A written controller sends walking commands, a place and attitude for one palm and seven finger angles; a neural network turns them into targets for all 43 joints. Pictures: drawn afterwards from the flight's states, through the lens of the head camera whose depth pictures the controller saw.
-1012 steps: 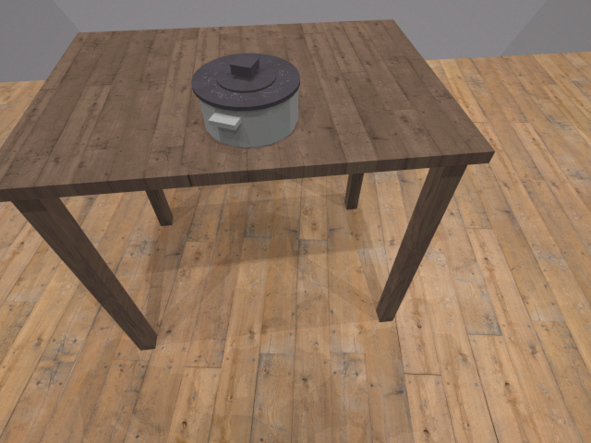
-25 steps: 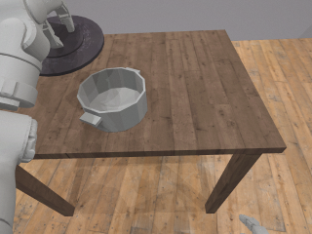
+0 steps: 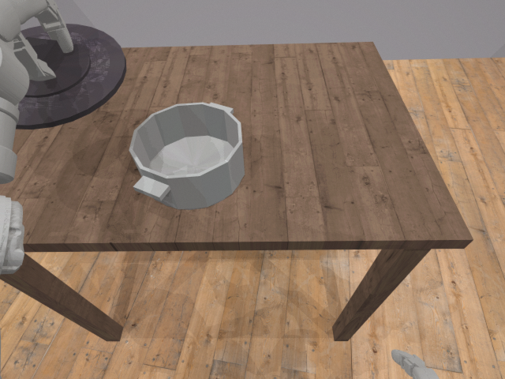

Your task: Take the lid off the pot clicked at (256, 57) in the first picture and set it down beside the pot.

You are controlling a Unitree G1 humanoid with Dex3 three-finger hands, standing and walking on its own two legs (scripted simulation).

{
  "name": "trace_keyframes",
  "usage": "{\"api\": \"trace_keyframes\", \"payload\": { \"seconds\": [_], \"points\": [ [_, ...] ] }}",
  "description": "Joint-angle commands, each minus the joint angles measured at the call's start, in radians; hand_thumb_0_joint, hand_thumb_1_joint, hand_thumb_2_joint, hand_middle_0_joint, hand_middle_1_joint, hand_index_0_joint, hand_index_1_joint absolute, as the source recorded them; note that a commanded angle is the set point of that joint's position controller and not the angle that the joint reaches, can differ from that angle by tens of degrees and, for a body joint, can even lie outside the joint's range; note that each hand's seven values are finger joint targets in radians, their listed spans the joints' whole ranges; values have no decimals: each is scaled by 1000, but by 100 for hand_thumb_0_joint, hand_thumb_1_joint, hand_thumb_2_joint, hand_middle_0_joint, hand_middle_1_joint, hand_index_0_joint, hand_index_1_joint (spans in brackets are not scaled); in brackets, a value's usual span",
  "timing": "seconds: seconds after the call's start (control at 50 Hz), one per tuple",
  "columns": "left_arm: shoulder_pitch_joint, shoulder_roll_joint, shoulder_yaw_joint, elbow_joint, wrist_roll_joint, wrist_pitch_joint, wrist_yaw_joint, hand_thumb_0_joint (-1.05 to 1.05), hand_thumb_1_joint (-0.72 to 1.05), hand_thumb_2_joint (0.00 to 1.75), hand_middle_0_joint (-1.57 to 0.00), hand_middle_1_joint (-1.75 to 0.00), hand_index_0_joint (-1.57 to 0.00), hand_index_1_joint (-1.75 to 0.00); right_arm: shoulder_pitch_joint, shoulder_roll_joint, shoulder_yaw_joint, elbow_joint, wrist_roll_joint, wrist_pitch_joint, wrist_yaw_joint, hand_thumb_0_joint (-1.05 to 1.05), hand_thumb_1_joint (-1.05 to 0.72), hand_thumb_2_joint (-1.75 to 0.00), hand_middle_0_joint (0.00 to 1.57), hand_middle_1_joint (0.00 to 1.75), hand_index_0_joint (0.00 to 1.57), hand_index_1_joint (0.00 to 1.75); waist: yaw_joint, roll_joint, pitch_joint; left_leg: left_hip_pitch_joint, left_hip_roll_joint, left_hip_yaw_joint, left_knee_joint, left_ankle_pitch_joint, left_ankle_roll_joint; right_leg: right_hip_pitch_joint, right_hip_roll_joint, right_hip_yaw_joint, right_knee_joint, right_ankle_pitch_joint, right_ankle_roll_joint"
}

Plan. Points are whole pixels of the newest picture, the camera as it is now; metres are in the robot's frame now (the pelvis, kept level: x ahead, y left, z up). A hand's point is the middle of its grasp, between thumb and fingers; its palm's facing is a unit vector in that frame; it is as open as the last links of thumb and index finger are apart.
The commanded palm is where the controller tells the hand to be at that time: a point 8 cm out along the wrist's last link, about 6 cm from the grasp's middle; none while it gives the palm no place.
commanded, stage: move the lid sideways beside the pot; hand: left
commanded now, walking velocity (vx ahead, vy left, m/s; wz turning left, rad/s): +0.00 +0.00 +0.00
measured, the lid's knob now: (38, 54) +0.47 +0.30 +0.28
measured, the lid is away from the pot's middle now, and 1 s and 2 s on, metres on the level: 0.17 0.24 0.23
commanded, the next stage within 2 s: lower the lid onto the table in 0.72 s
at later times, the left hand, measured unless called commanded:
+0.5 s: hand out of the picture +0.44 +0.34 +0.29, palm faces -0.16 -0.14 -0.98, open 7.8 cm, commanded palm +0.43 +0.34 +0.37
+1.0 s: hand out of the picture +0.43 +0.36 +0.28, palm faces -0.17 -0.18 -0.97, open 7.8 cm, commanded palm +0.43 +0.35 +0.36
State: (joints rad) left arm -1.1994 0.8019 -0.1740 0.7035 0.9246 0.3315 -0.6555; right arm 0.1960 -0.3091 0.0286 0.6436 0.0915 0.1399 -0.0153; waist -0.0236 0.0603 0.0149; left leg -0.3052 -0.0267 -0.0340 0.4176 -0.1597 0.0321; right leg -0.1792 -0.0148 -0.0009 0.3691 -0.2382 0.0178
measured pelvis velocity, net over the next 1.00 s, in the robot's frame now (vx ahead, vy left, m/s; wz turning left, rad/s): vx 0.00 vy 0.00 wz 0.01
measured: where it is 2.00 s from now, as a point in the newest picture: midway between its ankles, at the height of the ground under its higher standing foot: outside the picture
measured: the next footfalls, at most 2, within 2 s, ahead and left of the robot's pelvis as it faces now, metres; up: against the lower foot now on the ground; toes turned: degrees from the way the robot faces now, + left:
none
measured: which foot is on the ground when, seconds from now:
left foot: down 0.00-1.00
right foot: down 0.00-1.00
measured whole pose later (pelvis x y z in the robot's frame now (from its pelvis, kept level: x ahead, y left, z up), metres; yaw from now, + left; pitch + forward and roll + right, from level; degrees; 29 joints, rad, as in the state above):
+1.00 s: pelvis +0.00 +0.00 +0.00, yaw +0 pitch +3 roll -1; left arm -1.26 0.92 -0.11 0.91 0.96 0.28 -0.65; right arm 0.24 -0.32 0.03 0.66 0.10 0.14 -0.02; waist -0.04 0.05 0.03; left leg -0.32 -0.02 -0.04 0.43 -0.17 0.04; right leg -0.18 -0.01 -0.01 0.34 -0.23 0.02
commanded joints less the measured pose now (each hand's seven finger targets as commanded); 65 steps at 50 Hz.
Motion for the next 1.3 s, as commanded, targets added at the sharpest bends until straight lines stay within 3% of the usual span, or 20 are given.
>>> {"api": "trace_keyframes", "payload": {
  "seconds": [0.0,0.06,0.24,0.26,0.28,0.34,0.42,0.48,0.58,0.64,0.68,0.74,0.78,0.84,0.88,0.94,1.04,1.16,1.22,1.28],
  "points": [
    [-670,276,102,-219,37,-38,74,0,62,104,-79,-101,-81,-104,-33,-140,-47,-103,2,-46,-13,0,-90,-90,20,30,20,30,-27,64,-438,344,-23,9,1,290,49,-26,76,-44,-35,234,-63],
    [-646,350,150,-163,46,-47,75,0,62,104,-79,-101,-81,-104,-8,-154,-48,-89,2,-41,-15,0,-90,-90,20,30,20,30,-20,33,-429,305,-23,17,-12,245,47,2,73,-39,-41,228,-61],
    [-610,347,134,-67,48,-84,69,0,62,104,-79,-101,-81,-104,20,-166,-53,-79,5,-28,-14,0,-90,-90,20,30,20,30,-28,61,-389,281,-16,23,-7,246,48,-9,72,-46,-53,238,-64],
    [-678,429,188,-174,60,-94,79,0,62,104,-79,-101,-81,-104,18,-165,-55,-90,5,-27,-10,0,-90,-90,20,30,20,30,-15,69,-468,314,-17,16,-7,279,48,27,73,-38,-33,253,-63],
    [-681,416,182,-181,65,-101,81,0,62,104,-79,-101,-81,-104,3,-160,-54,-98,2,-30,-11,0,-90,-90,20,30,20,30,-17,104,-487,337,-19,15,8,318,52,17,74,-38,-30,264,-67],
    [-580,369,157,-95,49,-93,72,0,62,104,-79,-101,-81,-104,32,-166,-59,-83,6,-30,-12,0,-90,-90,20,30,20,30,-26,90,-406,317,-11,11,8,329,49,-17,79,-49,-51,256,-66],
    [-585,424,186,-42,63,-109,71,0,62,104,-79,-101,-81,-104,45,-169,-55,-77,7,-14,-13,0,-90,-90,20,30,20,30,-27,37,-384,273,-14,18,-2,258,53,-3,75,-49,-43,239,-61],
    [-676,435,179,-147,66,-123,79,0,62,104,-79,-101,-81,-104,41,-170,-60,-84,6,-20,-15,0,-90,-90,20,30,20,30,-29,127,-460,341,-12,13,12,325,55,-1,79,-44,-40,248,-66],
    [-573,539,283,-94,75,-134,80,0,62,104,-79,-101,-81,-104,63,-178,-63,-81,4,-17,-13,0,-90,-90,20,30,20,30,-18,86,-460,317,-13,19,34,382,60,27,75,-37,-27,313,-62],
    [-545,452,210,-118,48,-130,68,0,62,104,-79,-101,-81,-104,60,-177,-68,-91,14,-8,-5,0,-90,-90,20,30,20,30,-27,118,-438,322,-3,16,37,428,51,1,74,-47,-29,322,-59],
    [-543,477,238,-168,58,-121,73,0,62,104,-79,-101,-81,-104,47,-172,-67,-102,10,-5,-3,0,-90,-90,20,30,20,30,-24,125,-455,348,-4,10,45,460,55,-8,78,-45,-24,311,-60],
    [-476,446,211,-44,49,-114,63,0,62,104,-79,-101,-81,-104,64,-179,-61,-88,14,0,-7,0,-90,-90,20,30,20,30,-33,68,-353,278,-7,21,23,324,51,-25,79,-55,-45,270,-59],
    [-563,503,240,-111,62,-123,69,0,62,104,-79,-101,-81,-104,48,-176,-59,-93,12,5,-10,0,-90,-90,20,30,20,30,-28,78,-417,294,-12,22,26,312,58,6,74,-45,-28,275,-60],
    [-611,422,161,-48,44,-82,66,0,62,104,-79,-101,-81,-104,61,-178,-60,-76,18,-10,-13,0,-90,-90,20,30,20,30,-42,99,-396,301,-12,15,10,300,52,-10,78,-52,-45,265,-58],
    [-622,466,196,-30,64,-75,73,0,62,104,-79,-101,-81,-104,63,-176,-56,-76,12,-22,-16,0,-90,-90,20,30,20,30,-38,82,-413,302,-17,16,14,279,58,4,78,-46,-39,254,-59],
    [-638,352,98,-24,46,-65,71,0,62,104,-79,-101,-81,-104,65,-173,-55,-67,15,-39,-18,0,-90,-90,20,30,20,30,-52,111,-390,320,-11,12,6,284,52,-26,80,-54,-55,242,-60],
    [-576,390,133,72,54,-70,82,0,62,104,-79,-101,-81,-104,81,-179,-50,-51,11,-52,-22,0,-90,-90,20,30,20,30,-49,60,-355,272,-14,21,-3,220,52,-15,77,-52,-56,227,-59],
    [-625,481,207,-44,65,-90,100,0,62,104,-79,-101,-81,-104,83,-181,-58,-62,4,-56,-17,0,-90,-90,20,30,20,30,-33,97,-448,316,-16,11,11,290,54,22,80,-40,-30,268,-62],
    [-573,435,173,39,56,-98,91,0,62,104,-79,-101,-81,-104,83,-180,-57,-60,10,-43,-13,0,-90,-90,20,30,20,30,-43,79,-377,269,-16,20,11,262,55,1,77,-45,-33,271,-57],
    [-571,475,214,-24,62,-105,101,0,62,104,-79,-101,-81,-104,85,-181,-64,-71,6,-45,-11,0,-90,-90,20,30,20,30,-39,100,-440,311,-18,14,33,330,61,13,81,-40,-23,299,-60]
  ]
}}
